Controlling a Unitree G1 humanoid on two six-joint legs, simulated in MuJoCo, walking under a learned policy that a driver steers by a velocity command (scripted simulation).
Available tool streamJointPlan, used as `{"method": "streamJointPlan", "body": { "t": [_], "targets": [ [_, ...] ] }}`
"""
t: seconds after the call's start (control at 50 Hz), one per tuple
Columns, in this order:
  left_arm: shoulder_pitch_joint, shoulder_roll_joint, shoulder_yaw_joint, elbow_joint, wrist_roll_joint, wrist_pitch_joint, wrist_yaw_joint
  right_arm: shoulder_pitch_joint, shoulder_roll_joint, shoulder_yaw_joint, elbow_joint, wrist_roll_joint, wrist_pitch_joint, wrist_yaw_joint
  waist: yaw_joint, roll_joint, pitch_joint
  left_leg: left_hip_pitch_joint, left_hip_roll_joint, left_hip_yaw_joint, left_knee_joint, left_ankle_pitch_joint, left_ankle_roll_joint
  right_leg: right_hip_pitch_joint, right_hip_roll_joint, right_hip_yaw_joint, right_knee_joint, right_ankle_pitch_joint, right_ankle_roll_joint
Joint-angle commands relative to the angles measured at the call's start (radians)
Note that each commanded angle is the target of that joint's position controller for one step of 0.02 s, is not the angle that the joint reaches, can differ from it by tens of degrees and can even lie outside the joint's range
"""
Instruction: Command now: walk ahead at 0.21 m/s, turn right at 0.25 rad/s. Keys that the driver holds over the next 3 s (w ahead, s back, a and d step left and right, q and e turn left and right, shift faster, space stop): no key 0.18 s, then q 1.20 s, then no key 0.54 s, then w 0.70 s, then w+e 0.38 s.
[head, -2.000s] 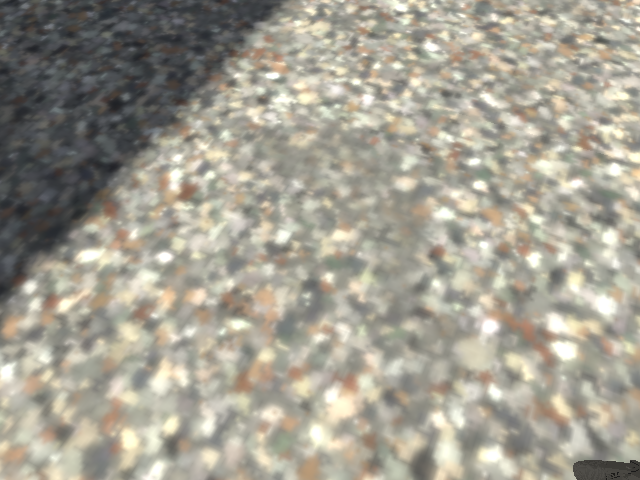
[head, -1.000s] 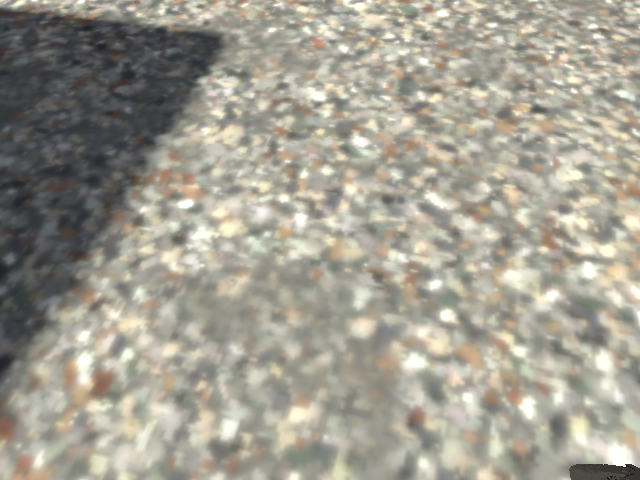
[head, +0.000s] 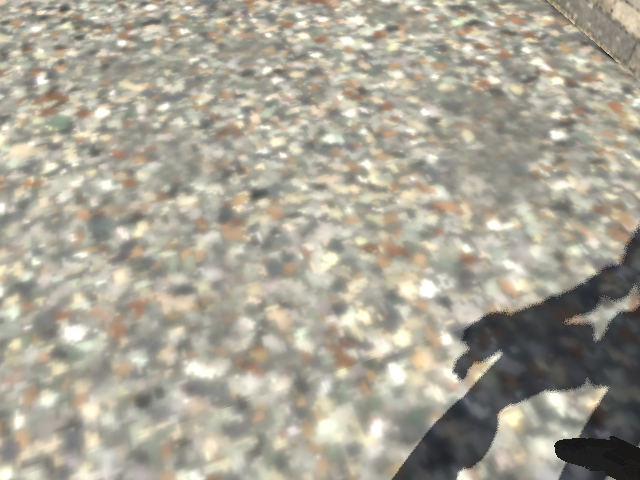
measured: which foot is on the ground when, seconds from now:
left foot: down 0.00-1.00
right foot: down 0.00-0.02, up 0.04-0.30, down 0.32-0.60, up 0.62-1.00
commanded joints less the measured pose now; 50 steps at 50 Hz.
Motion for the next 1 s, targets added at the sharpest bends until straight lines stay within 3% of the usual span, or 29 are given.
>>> {"method": "streamJointPlan", "body": {
  "t": [0.02, 0.04, 0.06, 0.08, 0.1, 0.12, 0.16, 0.18, 0.22, 0.26, 0.3, 0.32, 0.34, 0.38, 0.42, 0.46, 0.5, 0.54, 0.58, 0.6, 0.62, 0.64, 0.66, 0.68, 0.7, 0.76, 0.84, 0.92, 1.0],
  "targets": [
    [0.005, 0.049, 0.005, -0.07, 0.02, -0.011, 0.004, 0.144, -0.187, -0.057, -0.041, -0.031, -0.024, -0.009, -0.091, -0.029, -0.223, 0.465, 0.159, -0.101, 0.02, 0.488, 0.106, -0.137, -0.113, 0.09, 0.284, 0.415, -0.015],
    [0.174, 0.019, -0.01, -0.029, 0.004, -0.012, 0.002, 0.203, -0.19, -0.058, -0.025, -0.036, -0.005, -0.012, -0.073, 0.197, -0.371, 0.743, 0.387, -0.37, 0.038, 0.67, 0.306, -0.354, -0.005, 0.021, 0.591, -0.194, 0.066],
    [0.211, 0.094, -0.001, -0.011, -0.003, -0.004, -0.002, 0.237, -0.132, -0.047, -0.007, 0.005, 0.013, -0.003, -0.079, 0.177, -0.434, 0.744, 0.419, -0.516, -0.008, 0.397, 0.337, -0.41, -0.04, 0.052, 0.697, -0.322, 0.091],
    [0.112, 0.141, 0.015, -0.017, -0.012, 0.015, 0.003, 0.192, -0.105, -0.038, -0.017, 0.02, 0.025, -0.001, -0.1, 0.09, -0.326, 0.646, 0.369, -0.465, -0.054, 0.158, 0.296, -0.451, -0.073, 0.047, 0.752, -0.261, 0.113],
    [0.031, 0.141, 0.017, -0.028, -0.01, 0.035, 0.012, 0.13, -0.081, -0.025, -0.022, 0.013, 0.036, -0.002, -0.096, 0.038, -0.238, 0.533, 0.321, -0.394, -0.094, 0.0, 0.254, -0.459, -0.1, 0.01, 0.734, -0.209, 0.126],
    [-0.01, 0.13, 0.017, -0.038, -0.001, 0.055, 0.017, 0.065, -0.058, -0.013, -0.026, 0.007, 0.045, -0.002, -0.076, 0.034, -0.163, 0.412, 0.285, -0.339, -0.136, -0.117, 0.23, -0.438, -0.129, -0.009, 0.666, -0.173, 0.132],
    [-0.006, 0.076, 0.006, -0.031, 0.005, 0.075, 0.022, 0.001, -0.072, -0.017, -0.02, -0.004, 0.061, -0.005, -0.041, 0.103, -0.09, 0.226, 0.193, -0.213, -0.201, -0.213, 0.185, -0.295, -0.15, -0.072, 0.45, -0.124, 0.134],
    [0.006, 0.051, -0.001, -0.019, 0.009, 0.073, 0.025, -0.003, -0.078, -0.02, -0.015, -0.007, 0.065, -0.009, -0.041, 0.121, -0.093, 0.199, 0.169, -0.169, -0.202, -0.175, 0.186, -0.235, -0.141, -0.099, 0.371, -0.111, 0.134],
    [0.0, 0.033, -0.007, -0.006, 0.021, 0.062, 0.023, 0.031, -0.09, -0.025, 0.004, 0.005, 0.072, -0.014, -0.051, 0.119, -0.131, 0.222, 0.161, -0.165, -0.184, -0.15, 0.202, -0.157, -0.134, -0.11, 0.225, -0.025, 0.125],
    [0.002, 0.041, -0.001, 0.011, 0.021, 0.059, 0.02, 0.024, -0.112, -0.032, 0.004, 0.025, 0.083, -0.018, -0.039, 0.097, -0.138, 0.207, 0.157, -0.181, -0.174, -0.272, 0.198, -0.081, -0.117, -0.13, 0.08, 0.137, 0.105],
    [-0.032, 0.064, 0.005, 0.001, 0.034, 0.056, 0.02, 0.026, -0.113, -0.032, 0.002, 0.036, 0.092, -0.022, -0.037, 0.072, -0.1, 0.125, 0.133, -0.203, -0.18, -0.463, 0.151, -0.017, -0.126, -0.123, -0.008, 0.213, 0.065],
    [-0.049, 0.094, 0.011, -0.019, 0.04, 0.054, 0.025, 0.037, -0.106, -0.03, 0.002, 0.031, 0.092, -0.021, -0.043, 0.036, -0.08, 0.075, 0.115, -0.203, -0.16, -0.538, 0.116, -0.001, -0.186, -0.075, -0.026, 0.202, 0.032],
    [-0.062, 0.148, 0.03, -0.01, 0.034, 0.055, 0.028, 0.041, -0.101, -0.034, -0.013, 0.03, 0.092, -0.019, -0.07, -0.08, -0.035, 0.044, 0.047, -0.124, -0.127, -0.576, 0.081, -0.071, -0.206, -0.066, -0.029, 0.067, -0.002],
    [-0.074, 0.109, 0.029, -0.013, 0.034, 0.044, 0.032, 0.029, -0.097, -0.039, -0.021, 0.03, 0.091, -0.023, -0.058, -0.145, -0.012, 0.05, -0.017, -0.05, 0.006, -0.484, 0.053, -0.12, -0.234, -0.035, -0.089, 0.009, -0.018],
    [-0.095, 0.126, 0.038, -0.025, 0.03, 0.032, 0.038, 0.068, -0.083, -0.044, -0.019, 0.031, 0.097, -0.023, -0.068, -0.222, -0.02, 0.018, -0.053, 0.016, 0.152, -0.382, 0.044, -0.093, -0.329, 0.039, -0.119, 0.183, -0.051],
    [-0.136, 0.127, 0.04, -0.049, 0.022, 0.021, 0.049, 0.1, -0.083, -0.053, -0.022, 0.028, 0.104, -0.012, -0.073, -0.238, -0.052, 0.0, -0.027, 0.051, 0.305, -0.492, 0.037, -0.071, -0.438, 0.082, -0.084, 0.455, -0.117],
    [-0.154, 0.138, 0.044, -0.055, 0.012, 0.02, 0.055, 0.087, -0.073, -0.055, -0.041, 0.034, 0.113, -0.002, -0.065, -0.208, -0.048, -0.024, 0.002, 0.064, 0.35, -0.58, 0.033, -0.048, -0.469, 0.065, -0.055, 0.606, -0.132],
    [-0.19, 0.159, 0.052, -0.058, 0.001, 0.03, 0.055, 0.109, -0.061, -0.055, -0.04, 0.042, 0.123, 0.008, -0.077, -0.192, -0.055, 0.064, -0.007, 0.11, 0.25, -0.487, 0.035, -0.074, -0.428, -0.021, -0.014, 0.617, -0.093],
    [-0.164, 0.145, 0.052, -0.044, -0.003, 0.038, 0.049, 0.155, -0.09, -0.073, -0.03, 0.04, 0.13, 0.008, -0.091, -0.147, -0.071, 0.228, -0.044, 0.104, 0.081, -0.28, 0.058, -0.147, -0.351, -0.128, 0.104, 0.495, -0.023],
    [-0.123, 0.109, 0.045, -0.046, 0.013, 0.035, 0.044, 0.175, -0.179, -0.099, -0.045, 0.035, 0.129, -0.004, -0.078, 0.056, -0.093, 0.35, 0.069, -0.129, -0.023, 0.014, 0.122, -0.273, -0.252, -0.23, 0.332, 0.283, 0.061],
    [-0.2, 0.055, 0.022, -0.113, 0.032, 0.031, 0.046, 0.225, -0.28, -0.116, -0.06, 0.009, 0.122, -0.002, -0.113, 0.287, -0.114, 0.454, 0.313, -0.56, -0.135, 0.198, 0.343, -0.539, -0.072, -0.207, 0.584, -0.257, 0.133],
    [-0.218, 0.073, 0.024, -0.106, 0.023, 0.026, 0.044, 0.266, -0.226, -0.094, -0.058, -0.004, 0.101, 0.001, -0.143, 0.165, -0.193, 0.503, 0.352, -0.59, -0.137, 0.201, 0.395, -0.555, -0.095, -0.055, 0.741, -0.32, 0.129],
    [-0.211, 0.09, 0.028, -0.098, 0.01, 0.026, 0.04, 0.217, -0.2, -0.085, -0.067, 0.003, 0.087, -0.005, -0.119, 0.095, -0.166, 0.486, 0.322, -0.489, -0.106, 0.2, 0.36, -0.579, -0.115, -0.044, 0.785, -0.254, 0.12],
    [-0.206, 0.096, 0.033, -0.077, 0.014, 0.026, 0.044, 0.176, -0.189, -0.085, -0.074, 0.021, 0.084, -0.015, -0.103, 0.02, -0.148, 0.462, 0.269, -0.412, -0.095, 0.15, 0.305, -0.584, -0.133, -0.048, 0.76, -0.18, 0.116],
    [-0.215, 0.106, 0.037, -0.075, 0.022, 0.026, 0.051, 0.141, -0.184, -0.082, -0.08, 0.035, 0.091, -0.027, -0.096, -0.001, -0.136, 0.441, 0.243, -0.375, -0.096, 0.121, 0.27, -0.582, -0.148, -0.043, 0.709, -0.11, 0.119],
    [-0.202, 0.073, 0.031, -0.067, 0.012, 0.022, 0.042, 0.128, -0.173, -0.078, -0.091, 0.032, 0.118, -0.051, -0.074, 0.043, -0.151, 0.38, 0.166, -0.302, -0.113, 0.099, 0.238, -0.479, -0.118, -0.069, 0.588, -0.012, 0.138],
    [-0.237, 0.05, 0.018, -0.068, 0.01, 0.017, 0.031, 0.129, -0.185, -0.088, -0.104, 0.036, 0.135, -0.068, -0.09, 0.07, -0.145, 0.361, 0.142, -0.33, -0.129, -0.076, 0.232, -0.416, -0.093, -0.063, 0.371, 0.041, 0.153],
    [-0.247, 0.071, 0.024, -0.071, 0.003, 0.007, 0.014, 0.111, -0.188, -0.095, -0.121, 0.033, 0.147, -0.063, -0.099, 0.114, -0.118, 0.292, 0.131, -0.405, -0.145, -0.211, 0.227, -0.322, -0.074, -0.059, 0.237, 0.048, 0.141],
    [-0.209, 0.079, 0.032, -0.061, -0.002, -0.014, -0.005, 0.088, -0.184, -0.096, -0.133, 0.046, 0.159, -0.059, -0.08, 0.122, -0.117, 0.3, 0.111, -0.472, -0.103, -0.19, 0.198, -0.216, -0.064, -0.069, 0.022, 0.108, 0.105]
  ]
}}
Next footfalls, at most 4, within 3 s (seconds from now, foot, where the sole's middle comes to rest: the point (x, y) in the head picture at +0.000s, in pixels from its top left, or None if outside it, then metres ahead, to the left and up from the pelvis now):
0.32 right None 0.13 -0.12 -0.77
1.04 right None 0.23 -0.08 -0.77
1.46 left None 0.06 0.14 -0.77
1.84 right None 0.22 -0.04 -0.76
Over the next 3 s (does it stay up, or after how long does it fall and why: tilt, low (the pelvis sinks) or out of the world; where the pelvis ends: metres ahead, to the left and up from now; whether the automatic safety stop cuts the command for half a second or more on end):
stays up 0.35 0.37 0.00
